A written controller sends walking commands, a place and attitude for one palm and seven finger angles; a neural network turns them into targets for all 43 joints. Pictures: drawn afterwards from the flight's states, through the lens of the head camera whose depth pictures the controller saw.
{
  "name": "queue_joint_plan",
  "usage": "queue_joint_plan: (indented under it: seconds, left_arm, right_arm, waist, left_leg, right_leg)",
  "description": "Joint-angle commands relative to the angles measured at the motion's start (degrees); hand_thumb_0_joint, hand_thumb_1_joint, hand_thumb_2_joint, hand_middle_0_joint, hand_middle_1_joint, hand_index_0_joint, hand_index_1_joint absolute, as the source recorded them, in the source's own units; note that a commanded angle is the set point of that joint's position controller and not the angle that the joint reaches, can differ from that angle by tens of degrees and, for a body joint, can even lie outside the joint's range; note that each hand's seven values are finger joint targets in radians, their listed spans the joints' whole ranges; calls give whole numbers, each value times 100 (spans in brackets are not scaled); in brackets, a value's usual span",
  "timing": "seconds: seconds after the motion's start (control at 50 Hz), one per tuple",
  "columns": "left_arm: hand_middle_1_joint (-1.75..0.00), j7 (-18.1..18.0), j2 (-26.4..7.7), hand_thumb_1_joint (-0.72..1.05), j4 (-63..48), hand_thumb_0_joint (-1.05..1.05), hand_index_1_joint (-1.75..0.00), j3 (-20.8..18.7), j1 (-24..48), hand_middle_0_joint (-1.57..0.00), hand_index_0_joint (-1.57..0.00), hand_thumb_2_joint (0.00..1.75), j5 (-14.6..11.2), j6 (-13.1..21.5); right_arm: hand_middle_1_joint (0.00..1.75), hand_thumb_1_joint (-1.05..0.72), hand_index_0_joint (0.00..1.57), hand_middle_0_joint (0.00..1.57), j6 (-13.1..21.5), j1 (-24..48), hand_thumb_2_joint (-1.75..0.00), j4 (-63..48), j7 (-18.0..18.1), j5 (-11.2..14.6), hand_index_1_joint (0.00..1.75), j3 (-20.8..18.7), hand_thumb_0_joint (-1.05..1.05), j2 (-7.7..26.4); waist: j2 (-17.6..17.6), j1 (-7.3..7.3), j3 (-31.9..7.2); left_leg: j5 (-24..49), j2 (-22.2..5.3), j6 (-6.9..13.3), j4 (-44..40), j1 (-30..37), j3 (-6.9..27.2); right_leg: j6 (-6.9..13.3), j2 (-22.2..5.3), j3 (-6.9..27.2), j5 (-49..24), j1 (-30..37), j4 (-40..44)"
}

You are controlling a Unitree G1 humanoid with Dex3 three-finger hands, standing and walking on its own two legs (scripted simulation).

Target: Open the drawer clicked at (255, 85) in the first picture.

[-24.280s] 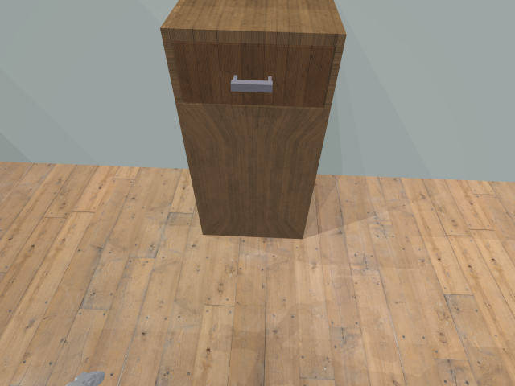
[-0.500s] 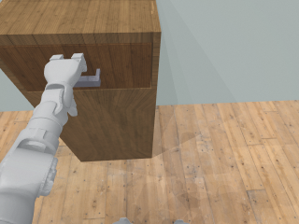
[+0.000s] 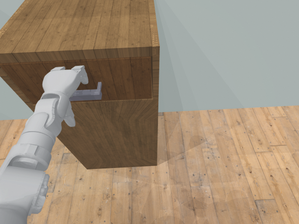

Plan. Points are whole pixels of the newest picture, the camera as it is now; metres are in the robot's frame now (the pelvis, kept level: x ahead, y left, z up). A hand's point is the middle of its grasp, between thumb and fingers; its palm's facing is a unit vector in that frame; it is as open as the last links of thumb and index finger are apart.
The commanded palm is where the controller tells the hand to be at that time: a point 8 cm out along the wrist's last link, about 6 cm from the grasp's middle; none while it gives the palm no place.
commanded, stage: lift the fingers back up to retry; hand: left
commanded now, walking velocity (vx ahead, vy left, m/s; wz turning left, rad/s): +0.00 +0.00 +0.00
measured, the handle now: (83, 90) +0.50 +0.21 +0.05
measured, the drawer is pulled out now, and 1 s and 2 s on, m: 0.00 0.00 0.00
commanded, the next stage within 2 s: re-aim the fingers above the handle in 0.26 s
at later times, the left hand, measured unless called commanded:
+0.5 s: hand (69, 89) +0.45 +0.23 +0.11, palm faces -0.07 -0.03 -1.00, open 13.4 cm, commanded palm +0.44 +0.23 +0.18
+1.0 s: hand (70, 88) +0.45 +0.22 +0.11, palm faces -0.03 -0.03 -1.00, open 13.6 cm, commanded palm +0.44 +0.22 +0.18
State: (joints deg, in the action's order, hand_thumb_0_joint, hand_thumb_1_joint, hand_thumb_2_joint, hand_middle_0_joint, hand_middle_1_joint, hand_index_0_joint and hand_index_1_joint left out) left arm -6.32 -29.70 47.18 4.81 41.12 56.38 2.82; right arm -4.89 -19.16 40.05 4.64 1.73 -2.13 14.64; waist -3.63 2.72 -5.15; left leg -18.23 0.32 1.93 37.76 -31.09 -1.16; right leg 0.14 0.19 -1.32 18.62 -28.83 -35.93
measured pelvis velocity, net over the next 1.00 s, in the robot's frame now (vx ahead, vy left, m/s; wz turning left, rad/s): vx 0.01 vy -0.01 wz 0.01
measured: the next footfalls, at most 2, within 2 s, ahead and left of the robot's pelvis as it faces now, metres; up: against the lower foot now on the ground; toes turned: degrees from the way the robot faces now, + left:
none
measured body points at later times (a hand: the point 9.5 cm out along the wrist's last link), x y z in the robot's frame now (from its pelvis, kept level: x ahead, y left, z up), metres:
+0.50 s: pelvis +0.02 -0.01 +0.01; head +0.06 -0.04 +0.45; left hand +0.45 +0.23 +0.16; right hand +0.14 -0.27 -0.13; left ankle +0.00 +0.10 -0.72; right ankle -0.02 -0.12 -0.72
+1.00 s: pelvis +0.01 -0.01 +0.01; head +0.05 -0.03 +0.45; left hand +0.45 +0.22 +0.17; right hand +0.08 -0.27 -0.13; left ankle +0.00 +0.10 -0.72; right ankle -0.02 -0.12 -0.72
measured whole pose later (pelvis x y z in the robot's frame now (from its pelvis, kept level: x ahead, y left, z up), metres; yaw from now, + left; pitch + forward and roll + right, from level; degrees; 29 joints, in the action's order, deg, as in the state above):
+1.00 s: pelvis +0.01 -0.01 +0.01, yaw +1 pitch +10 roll +0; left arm -3.4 -29.5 43.9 5.7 41.6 55.2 2.7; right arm -7.2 -17.0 40.1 3.6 2.4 -2.7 15.0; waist -3.7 1.5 -4.7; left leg -17.1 0.6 1.5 34.1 -26.7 -0.8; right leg 0.6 0.0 -1.5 18.2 -24.9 -33.4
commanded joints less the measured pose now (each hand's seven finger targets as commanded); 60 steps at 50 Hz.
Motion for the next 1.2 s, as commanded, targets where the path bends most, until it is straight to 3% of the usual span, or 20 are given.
queue_joint_plan:
  seconds: [0.0,0.02,0.08,0.14,0.2,0.28,0.32,0.36,0.38,0.4,0.54,0.56,0.7,0.82,0.84,0.9,1.02,1.08,1.12,1.18]
  left_arm:
    - [-120,-423,-1740,-50,-2293,0,-120,-731,3618,-30,-30,30,-97,143]
    - [-120,-412,-1695,-50,-2514,0,-120,-693,3593,-30,-30,30,-106,153]
    - [-120,-344,-1530,-50,-2414,0,-120,-592,3343,-30,-30,30,-141,24]
    - [-120,-190,-1534,-50,-1783,0,-120,-679,2846,-30,-30,30,-172,-206]
    - [-120,-22,-1325,-50,-1963,0,-120,-422,3086,-30,-30,30,-214,-219]
    - [-120,85,-1314,-50,-1873,0,-120,-411,3026,-30,-30,30,-161,-199]
    - [-120,145,-1552,-50,-1745,0,-120,-585,2986,-30,-30,30,-160,-144]
    - [-120,177,-1524,-50,-1728,0,-120,-581,2935,-30,-30,30,-152,-88]
    - [-120,205,-1278,-50,-1862,0,-120,-360,3013,-30,-30,30,-177,-53]
    - [-120,225,-1385,-50,-1814,0,-120,-466,3022,-30,-30,30,-195,-15]
    - [-120,168,-1487,-50,-1899,0,-120,-566,3001,-30,-30,30,-183,130]
    - [-120,161,-1348,-50,-1873,0,-120,-430,3074,-30,-30,30,-184,130]
    - [-120,94,-1568,-50,-1773,0,-120,-635,3052,-30,-30,30,-214,171]
    - [-120,-13,-1455,-50,-1871,0,-120,-515,3261,-30,-30,30,-179,188]
    - [-120,-27,-1242,-50,-1864,0,-120,-368,3240,-30,-30,30,-186,171]
    - [-120,-65,-1409,-50,-1857,0,-120,-519,3231,-30,-30,30,-145,158]
    - [-120,-121,-1251,-50,-1741,0,-120,-423,3199,-30,-30,30,-105,1]
    - [-120,-112,-899,-50,-1662,0,-120,-137,3322,-30,-30,30,-106,-95]
    - [-120,-105,-1093,-50,-1633,0,-120,-300,3311,-30,-30,30,-79,-114]
    - [-120,-85,-876,-50,-1646,0,-120,-144,3355,-30,-30,30,-62,-166]
  right_arm:
    - [30,-90,20,20,194,-49,-90,-601,71,29,30,-283,0,851]
    - [30,-90,20,20,205,-1,-90,-611,55,45,30,-296,0,818]
    - [30,-90,20,20,179,90,-90,-573,21,64,30,-293,0,804]
    - [30,-90,20,20,92,164,-90,-526,-17,85,30,-257,0,852]
    - [30,-90,20,20,28,276,-90,-616,-24,95,30,-239,0,843]
    - [30,-90,20,20,-34,351,-90,-636,-4,76,30,-231,0,815]
    - [30,-90,20,20,-65,368,-90,-640,20,83,30,-204,0,837]
    - [30,-90,20,20,-83,400,-90,-673,26,80,30,-202,0,822]
    - [30,-90,20,20,-86,420,-90,-694,23,77,30,-210,0,796]
    - [30,-90,20,20,-97,383,-90,-686,26,75,30,-220,0,807]
    - [30,-90,20,20,-121,334,-90,-687,8,65,30,-249,0,791]
    - [30,-90,20,20,-123,332,-90,-682,0,71,30,-244,0,789]
    - [30,-90,20,20,-117,211,-90,-609,6,70,30,-274,0,834]
    - [30,-90,20,20,-77,178,-90,-597,-19,90,30,-293,0,821]
    - [30,-90,20,20,-58,172,-90,-586,-28,75,30,-306,0,803]
    - [30,-90,20,20,-43,154,-90,-587,-30,64,30,-305,0,836]
    - [30,-90,20,20,-11,198,-90,-591,-70,82,30,-300,0,817]
    - [30,-90,20,20,13,199,-90,-590,-94,83,30,-291,0,805]
    - [30,-90,20,20,22,211,-90,-606,-98,83,30,-285,0,822]
    - [30,-90,20,20,42,205,-90,-612,-109,69,30,-291,0,798]
  waist:
    - [-205,78,-2606]
    - [-462,48,-2695]
    - [-360,63,-2436]
    - [187,6,-2011]
    - [88,40,-2083]
    - [234,18,-2103]
    - [336,7,-2029]
    - [326,-32,-2028]
    - [228,18,-2078]
    - [304,30,-2098]
    - [99,-31,-2204]
    - [131,32,-2079]
    - [202,29,-2176]
    - [-14,41,-2165]
    - [13,71,-2151]
    - [55,37,-2198]
    - [-36,9,-2104]
    - [56,80,-1944]
    - [24,11,-2010]
    - [38,24,-2017]
  left_leg:
    - [2399,79,77,-351,2004,156]
    - [2669,65,48,-338,2243,176]
    - [2890,65,24,-359,2272,173]
    - [2626,88,63,-445,1891,88]
    - [2646,118,67,-480,1966,53]
    - [2581,143,87,-471,1954,33]
    - [2467,161,96,-473,1790,4]
    - [2448,177,98,-476,1752,1]
    - [2490,189,101,-453,1815,-16]
    - [2492,181,97,-442,1796,0]
    - [2444,190,86,-433,1782,30]
    - [2387,186,89,-437,1777,26]
    - [2294,180,92,-463,1683,30]
    - [2157,148,77,-515,1798,86]
    - [2161,144,89,-503,1876,83]
    - [2242,129,81,-519,1886,99]
    - [2142,92,56,-584,1938,110]
    - [2039,73,45,-630,1953,142]
    - [2061,62,36,-646,1958,153]
    - [2141,55,29,-637,2043,164]
  right_leg:
    - [207,223,-32,-1865,849,425]
    - [213,227,-43,-1958,777,407]
    - [210,242,-91,-2058,766,441]
    - [195,214,-76,-2207,980,512]
    - [202,171,-55,-2286,1082,544]
    - [182,146,-25,-2389,1151,537]
    - [167,118,2,-2467,1261,540]
    - [176,112,12,-2497,1281,519]
    - [166,103,21,-2555,1249,522]
    - [169,100,25,-2542,1301,533]
    - [186,120,28,-2429,1244,488]
    - [183,126,19,-2368,1144,510]
    - [181,126,39,-2291,1250,535]
    - [207,164,5,-1910,1007,534]
    - [204,174,-2,-1888,935,555]
    - [223,185,-7,-1872,989,557]
    - [234,201,-43,-1650,848,566]
    - [230,208,-91,-1496,687,587]
    - [245,205,-77,-1482,754,574]
    - [250,207,-96,-1496,702,568]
